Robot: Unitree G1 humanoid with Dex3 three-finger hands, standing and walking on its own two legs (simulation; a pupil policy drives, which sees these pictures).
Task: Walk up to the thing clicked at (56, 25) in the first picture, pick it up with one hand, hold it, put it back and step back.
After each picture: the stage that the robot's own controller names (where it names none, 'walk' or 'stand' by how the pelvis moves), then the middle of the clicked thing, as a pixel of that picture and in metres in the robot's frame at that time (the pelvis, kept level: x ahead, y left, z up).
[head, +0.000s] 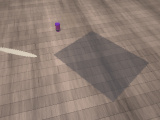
stand; (57, 27) +1.84 +0.32 -0.72
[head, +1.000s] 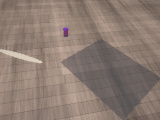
walk; (65, 32) +1.71 +0.14 -0.71
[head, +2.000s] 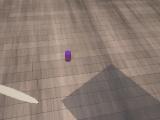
walk; (68, 56) +1.17 +0.09 -0.72
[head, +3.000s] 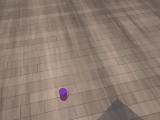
walk; (63, 94) +0.73 +0.15 -0.70
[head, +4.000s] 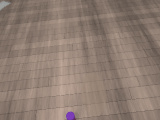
walk; (71, 118) +0.48 +0.18 -0.71
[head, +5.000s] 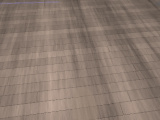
stand; out of the picture +0.40 +0.15 -0.72
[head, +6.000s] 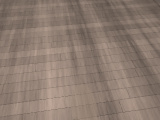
stand; out of the picture +0.39 +0.15 -0.72
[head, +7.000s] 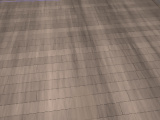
stand; out of the picture +0.39 +0.16 -0.73
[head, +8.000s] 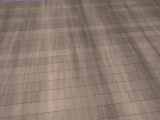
stand; out of the picture +0.38 +0.16 -0.73
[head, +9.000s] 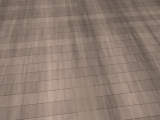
go down; out of the picture +0.39 +0.15 -0.72
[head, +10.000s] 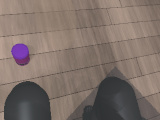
go down; (21, 55) +0.47 +0.21 -0.28
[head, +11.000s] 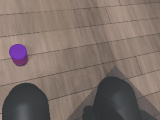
close in; (19, 56) +0.47 +0.21 -0.28
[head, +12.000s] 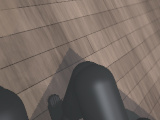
close in; out of the picture +0.46 +0.25 -0.22
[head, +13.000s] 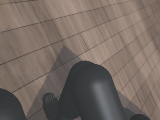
close; out of the picture +0.46 +0.26 -0.23
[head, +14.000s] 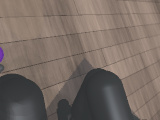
lift; out of the picture +0.39 +0.22 -0.19
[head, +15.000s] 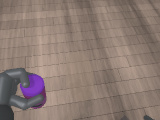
lift; (34, 92) +0.32 +0.16 +0.00
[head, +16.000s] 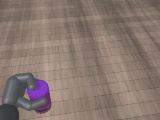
hold; (40, 97) +0.32 +0.15 +0.00
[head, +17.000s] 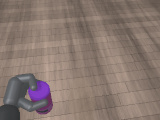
hold; (41, 98) +0.32 +0.15 +0.00
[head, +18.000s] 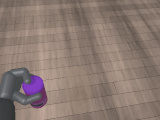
crouch; (36, 92) +0.34 +0.16 -0.03
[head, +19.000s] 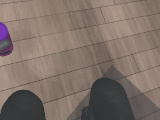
lower; out of the picture +0.49 +0.21 -0.09
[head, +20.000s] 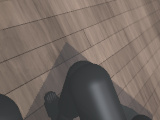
lower; out of the picture +0.45 +0.27 -0.23
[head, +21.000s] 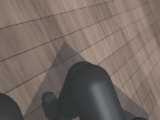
lower; out of the picture +0.46 +0.27 -0.24
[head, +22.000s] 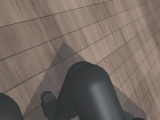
lower; out of the picture +0.46 +0.27 -0.24
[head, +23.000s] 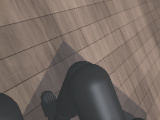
lower; out of the picture +0.46 +0.27 -0.24
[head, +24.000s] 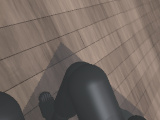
open; out of the picture +0.46 +0.25 -0.25
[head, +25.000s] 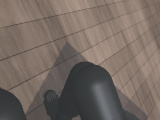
stand; out of the picture +0.45 +0.24 -0.24
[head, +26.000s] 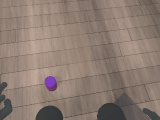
walk; (51, 84) +0.46 +0.16 -0.48
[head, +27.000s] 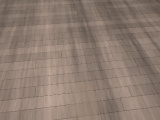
stand; out of the picture +0.40 +0.13 -0.67
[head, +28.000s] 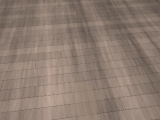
stand; out of the picture +0.41 +0.14 -0.67
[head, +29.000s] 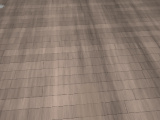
stand; out of the picture +0.41 +0.12 -0.71
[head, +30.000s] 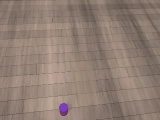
walk; (63, 109) +0.46 +0.08 -0.70
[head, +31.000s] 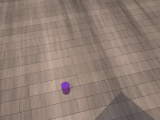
walk; (65, 88) +0.65 +0.14 -0.69
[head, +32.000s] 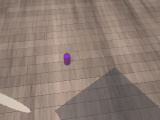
walk; (67, 59) +0.98 +0.15 -0.69
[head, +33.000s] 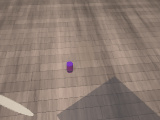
stand; (69, 67) +1.05 +0.12 -0.72
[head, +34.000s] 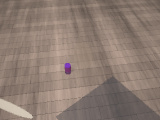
stand; (67, 68) +1.06 +0.14 -0.73
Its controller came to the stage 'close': yes
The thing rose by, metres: 0.71
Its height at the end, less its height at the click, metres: +0.00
